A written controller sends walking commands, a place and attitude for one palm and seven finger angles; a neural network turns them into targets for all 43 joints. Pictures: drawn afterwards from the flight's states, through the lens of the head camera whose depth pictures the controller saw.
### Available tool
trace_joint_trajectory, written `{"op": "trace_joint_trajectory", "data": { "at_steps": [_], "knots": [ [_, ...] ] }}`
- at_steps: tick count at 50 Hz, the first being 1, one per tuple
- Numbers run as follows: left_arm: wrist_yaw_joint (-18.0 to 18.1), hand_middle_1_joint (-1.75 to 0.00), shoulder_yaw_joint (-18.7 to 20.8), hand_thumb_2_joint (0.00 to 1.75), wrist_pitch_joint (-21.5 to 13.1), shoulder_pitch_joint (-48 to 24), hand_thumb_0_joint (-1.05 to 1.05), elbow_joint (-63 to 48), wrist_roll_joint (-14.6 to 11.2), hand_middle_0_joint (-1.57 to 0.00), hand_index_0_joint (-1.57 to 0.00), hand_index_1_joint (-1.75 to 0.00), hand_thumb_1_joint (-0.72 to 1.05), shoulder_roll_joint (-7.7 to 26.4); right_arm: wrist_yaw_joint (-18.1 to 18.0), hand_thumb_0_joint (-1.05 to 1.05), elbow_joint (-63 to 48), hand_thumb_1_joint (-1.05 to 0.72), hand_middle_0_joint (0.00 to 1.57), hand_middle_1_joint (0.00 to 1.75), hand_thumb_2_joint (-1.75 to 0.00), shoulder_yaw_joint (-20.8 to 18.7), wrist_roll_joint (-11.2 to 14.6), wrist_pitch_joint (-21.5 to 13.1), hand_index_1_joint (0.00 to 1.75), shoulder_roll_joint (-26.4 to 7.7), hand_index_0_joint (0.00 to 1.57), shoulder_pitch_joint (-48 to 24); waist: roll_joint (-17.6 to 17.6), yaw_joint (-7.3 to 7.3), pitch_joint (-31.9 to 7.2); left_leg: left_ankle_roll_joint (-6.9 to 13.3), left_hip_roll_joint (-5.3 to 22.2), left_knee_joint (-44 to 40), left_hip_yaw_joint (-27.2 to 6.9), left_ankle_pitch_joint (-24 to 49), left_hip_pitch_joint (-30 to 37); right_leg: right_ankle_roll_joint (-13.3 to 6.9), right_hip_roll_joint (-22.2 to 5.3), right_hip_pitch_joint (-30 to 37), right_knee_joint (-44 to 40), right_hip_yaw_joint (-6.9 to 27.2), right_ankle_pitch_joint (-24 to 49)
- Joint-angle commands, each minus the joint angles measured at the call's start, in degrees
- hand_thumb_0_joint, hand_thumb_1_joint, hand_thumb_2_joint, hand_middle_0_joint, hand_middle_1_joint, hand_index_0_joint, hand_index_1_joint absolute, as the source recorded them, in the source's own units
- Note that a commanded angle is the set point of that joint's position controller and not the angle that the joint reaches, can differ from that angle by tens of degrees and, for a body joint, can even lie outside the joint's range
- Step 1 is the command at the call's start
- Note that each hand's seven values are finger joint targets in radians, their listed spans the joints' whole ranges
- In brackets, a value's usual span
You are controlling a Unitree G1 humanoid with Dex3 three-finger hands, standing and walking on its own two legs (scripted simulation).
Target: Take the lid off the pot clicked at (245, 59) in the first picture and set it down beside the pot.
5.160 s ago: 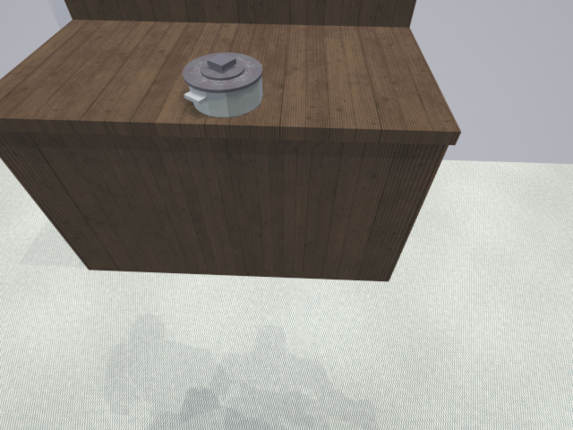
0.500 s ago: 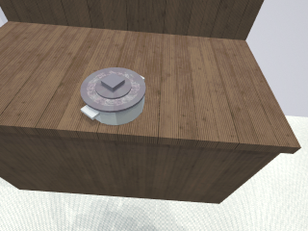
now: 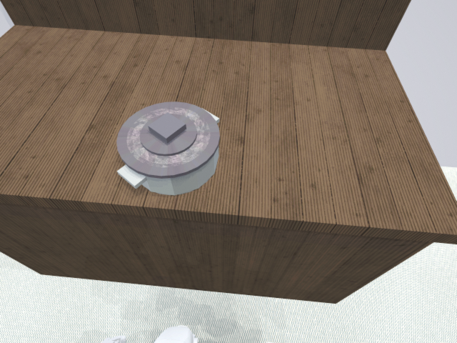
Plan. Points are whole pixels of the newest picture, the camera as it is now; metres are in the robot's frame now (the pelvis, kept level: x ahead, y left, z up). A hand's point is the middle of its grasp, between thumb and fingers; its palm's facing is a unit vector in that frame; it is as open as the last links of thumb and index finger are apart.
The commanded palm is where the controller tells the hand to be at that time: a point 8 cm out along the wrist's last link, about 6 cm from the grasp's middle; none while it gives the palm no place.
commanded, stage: come to a stop and stand still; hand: left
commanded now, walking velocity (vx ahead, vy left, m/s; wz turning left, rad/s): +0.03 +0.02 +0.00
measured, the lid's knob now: (167, 127) +0.47 +0.15 +0.09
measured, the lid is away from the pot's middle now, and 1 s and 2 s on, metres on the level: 0.00 0.00 0.00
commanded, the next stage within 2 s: look again from close up in 1.22 s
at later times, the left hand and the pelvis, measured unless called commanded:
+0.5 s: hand out of the picture +0.01 +0.29 -0.17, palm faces +0.01 -0.96 -0.26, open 7.4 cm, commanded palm none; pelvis -0.01 +0.09 -0.01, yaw -1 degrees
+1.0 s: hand out of the picture +0.04 +0.24 -0.17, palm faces -0.03 -0.98 -0.21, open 7.4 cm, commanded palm none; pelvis +0.02 +0.07 +0.00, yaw -2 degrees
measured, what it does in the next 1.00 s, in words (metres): steps on the spot: left foot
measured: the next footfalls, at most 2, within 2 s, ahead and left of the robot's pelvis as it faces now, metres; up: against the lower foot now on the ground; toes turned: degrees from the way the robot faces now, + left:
left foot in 0.10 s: +0.03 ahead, +0.14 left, +0.00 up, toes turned +1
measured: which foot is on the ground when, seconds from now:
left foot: up 0.00-0.08, down 0.10-1.00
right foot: down 0.00-1.00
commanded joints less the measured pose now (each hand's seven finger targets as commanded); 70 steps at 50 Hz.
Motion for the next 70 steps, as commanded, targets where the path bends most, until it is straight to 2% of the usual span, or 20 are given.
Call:
{"op": "trace_joint_trajectory", "data": {
  "at_steps": [1,2,3,5,6,7,9,11,15,19,25,36,37,41,47,50,52,61,67,70],
  "knots": [
    [0.4,-0.3,2.6,0.9,-0.3,4.1,0.0,-3.3,0.5,-0.2,-0.2,-0.3,0.9,10.7,0.4,0.0,-1.6,-0.9,0.2,0.3,-0.9,-0.3,0.0,0.0,0.3,-2.2,0.2,6.8,-6.4,0.21,-8.2,0.1,-1.5,-9.4,3.0,5.2,6.9,-8.6,-12.5,3.0,-8.4,11.9,22.1],
    [2.0,-0.3,0.4,0.9,-2.0,2.6,0.0,-3.3,-0.4,-0.2,-0.2,-0.3,0.9,14.1,0.8,0.0,-3.4,-0.9,0.2,0.3,-0.9,0.0,-1.3,-0.5,0.3,-7.2,0.2,7.6,8.7,-3.54,-14.8,3.0,-0.8,-17.9,-3.3,12.6,11.7,-7.9,-13.2,10.5,0.1,18.3,27.0],
    [1.9,-0.3,0.6,0.9,-0.3,3.2,0.0,-5.9,-0.7,-0.2,-0.2,-0.3,0.9,9.5,0.8,0.0,-6.7,-0.9,0.2,0.3,-0.9,-0.9,-0.8,-1.1,0.3,-3.9,0.2,4.7,9.0,-2.45,-18.2,2.3,0.3,-18.6,0.5,11.7,14.3,-4.0,-9.4,5.1,0.1,11.2,9.4],
    [1.3,-0.3,-0.5,0.9,0.2,2.5,0.0,-6.5,-0.6,-0.2,-0.2,-0.3,0.9,7.9,0.8,0.0,-9.2,-0.9,0.2,0.3,-0.9,-1.3,-1.4,-1.3,0.3,-10.6,0.2,-1.1,16.0,-0.55,-12.2,5.5,7.0,-24.2,-8.2,15.2,9.4,-0.2,-0.4,0.9,2.5,3.2,-4.4],
    [1.0,-0.3,-0.5,0.9,0.1,5.0,0.0,-6.0,-0.7,-0.2,-0.2,-0.3,0.9,6.6,0.8,0.0,-10.8,-0.9,0.2,0.3,-0.9,-1.3,-1.3,-0.8,0.3,-11.1,0.2,-3.8,10.1,1.51,-6.2,6.2,7.5,-25.2,-6.9,12.2,3.7,0.5,1.0,1.7,0.4,2.4,-4.7],
    [0.8,-0.3,-0.2,0.9,0.4,6.3,0.0,-5.6,-0.4,-0.2,-0.2,-0.3,0.9,7.4,0.9,0.0,-11.8,-0.9,0.2,0.3,-0.9,-1.0,-1.4,-0.5,0.3,-11.1,0.2,-4.5,3.1,2.07,-2.2,5.7,6.2,-24.8,-6.3,6.3,-0.8,0.6,0.5,1.6,-2.2,3.7,-6.8],
    [0.9,-0.3,-0.8,0.9,0.8,6.4,0.0,-4.2,0.1,-0.2,-0.2,-0.3,0.9,8.1,1.5,0.0,-11.4,-0.9,0.2,0.3,-0.9,-0.7,-0.9,0.3,0.3,-11.0,0.2,-5.8,4.4,0.97,3.6,4.7,3.4,-24.9,-5.6,-4.4,-3.5,-0.3,-1.5,-3.7,-5.1,7.0,-13.2],
    [0.9,-0.3,-0.9,0.9,0.6,6.8,0.0,-5.0,0.2,-0.2,-0.2,-0.3,0.9,8.3,1.7,0.0,-11.5,-0.9,0.2,0.3,-0.9,-0.7,-1.0,0.4,0.3,-11.3,0.2,-4.0,4.2,0.13,4.9,5.1,3.6,-26.4,-6.4,-7.4,-3.8,-0.1,-0.8,-6.1,-5.5,7.1,-15.1],
    [0.7,-0.3,-0.9,0.9,0.1,9.8,0.0,-4.5,0.0,-0.2,-0.2,-0.3,0.9,7.1,1.6,0.0,-11.6,-0.9,0.2,0.3,-0.9,-0.6,-1.1,-0.2,0.3,-12.0,0.2,-3.2,8.5,0.75,-2.6,6.7,6.5,-31.7,-10.3,-6.4,-0.8,1.2,1.8,-0.3,-0.2,3.2,-6.1],
    [0.5,-0.3,-0.9,0.9,-0.7,10.5,0.0,-3.7,0.0,-0.2,-0.2,-0.3,0.9,6.4,1.4,0.0,-10.7,-0.9,0.2,0.3,-0.9,-0.2,-0.9,-0.8,0.3,-10.9,0.2,-2.4,6.7,0.63,-7.0,6.8,6.4,-30.7,-10.5,0.9,4.7,1.0,1.0,1.2,-2.3,4.6,-2.1],
    [0.5,-0.3,-1.5,0.9,-1.0,10.9,0.0,-1.7,-0.1,-0.2,-0.2,-0.3,0.9,6.3,1.5,0.0,-7.7,-0.9,0.2,0.3,-0.9,0.3,-0.7,-1.2,0.3,-10.0,0.2,-0.1,5.3,0.12,-3.4,6.2,5.8,-32.2,-10.5,3.1,5.4,0.6,0.0,0.2,-4.7,6.6,-0.1],
    [0.7,-0.3,-1.9,0.9,-1.5,12.2,0.0,2.7,-0.4,-0.2,-0.2,-0.3,0.9,5.8,1.1,0.0,-2.6,-0.9,0.2,0.3,-0.9,0.9,-0.5,-2.3,0.3,-8.5,0.2,3.2,4.9,0.11,-5.1,5.8,4.8,-30.2,-7.5,14.6,9.7,0.6,-1.9,2.6,-6.7,8.1,5.5],
    [0.6,-0.3,-1.9,0.9,-1.4,11.8,0.0,2.8,-0.4,-0.2,-0.2,-0.3,0.9,6.2,1.1,0.0,-2.6,-0.9,0.2,0.3,-0.9,1.0,-0.4,-2.3,0.3,-8.2,0.2,3.5,2.8,0.26,-4.4,5.8,4.9,-29.9,-7.5,15.5,9.1,0.7,-1.9,2.9,-7.0,7.5,5.7],
    [0.7,-0.3,-2.0,0.9,-1.4,11.4,0.0,3.8,-0.5,-0.2,-0.2,-0.3,0.9,5.7,1.0,0.0,-1.0,-0.9,0.2,0.3,-0.9,1.0,-0.5,-2.5,0.3,-8.0,0.2,4.6,5.3,-0.07,-4.6,5.7,4.7,-29.8,-6.8,15.9,10.2,0.7,-2.0,2.7,-6.9,8.1,5.9],
    [0.7,-0.3,-1.8,0.9,-1.3,10.5,0.0,4.5,-0.5,-0.2,-0.2,-0.3,0.9,5.8,0.8,0.0,0.2,-0.9,0.2,0.3,-0.9,1.0,-0.4,-2.5,0.3,-7.1,0.2,5.3,2.8,0.03,-4.3,5.5,4.8,-28.4,-6.0,18.7,10.4,0.8,-2.2,3.3,-7.6,8.0,6.8],
    [0.7,-0.3,-1.9,0.9,-1.3,10.4,0.0,4.9,-0.5,-0.2,-0.2,-0.3,0.9,5.4,0.7,0.0,0.9,-0.9,0.2,0.3,-0.9,1.1,-0.5,-2.4,0.3,-7.0,0.2,5.4,4.5,0.02,-2.5,5.3,4.3,-28.6,-5.4,15.6,9.9,0.7,-2.5,1.9,-8.5,9.2,4.7],
    [0.6,-0.3,-1.8,0.9,-1.3,10.1,0.0,4.8,-0.5,-0.2,-0.2,-0.3,0.9,5.8,0.7,0.0,1.1,-0.9,0.2,0.3,-0.9,1.1,-0.4,-2.3,0.3,-6.5,0.2,5.7,1.7,-0.02,-2.6,5.3,4.3,-28.3,-5.3,15.2,9.7,0.6,-2.5,2.1,-9.4,9.4,4.2],
    [0.7,-0.3,-1.8,0.9,-1.6,9.7,0.0,5.0,-0.6,-0.2,-0.2,-0.3,0.9,5.6,0.7,0.0,2.3,-0.9,0.2,0.3,-0.9,1.3,-0.5,-2.5,0.3,-5.8,0.2,7.2,3.8,-0.52,-3.9,4.9,4.3,-27.5,-4.3,17.3,11.6,0.4,-2.8,2.2,-9.7,10.7,5.3],
    [0.7,-0.3,-1.9,0.9,-1.6,10.1,0.0,5.7,-0.7,-0.2,-0.2,-0.3,0.9,5.5,0.5,0.0,3.1,-0.9,0.2,0.3,-0.9,1.3,-0.3,-2.5,0.3,-5.3,0.2,7.5,0.8,-0.32,-4.1,5.0,4.7,-27.3,-4.3,19.2,12.1,0.5,-2.8,3.3,-10.2,10.2,6.9],
    [0.8,-0.3,-2.0,0.9,-1.6,10.1,0.0,5.9,-0.7,-0.2,-0.2,-0.3,0.9,5.1,0.5,0.0,3.6,-0.9,0.2,0.3,-0.9,1.4,-0.4,-2.3,0.3,-5.3,0.2,7.8,3.2,-0.54,-2.8,4.7,4.5,-27.5,-3.8,17.7,11.8,0.4,-3.0,2.1,-10.5,10.8,5.2]
  ]
}}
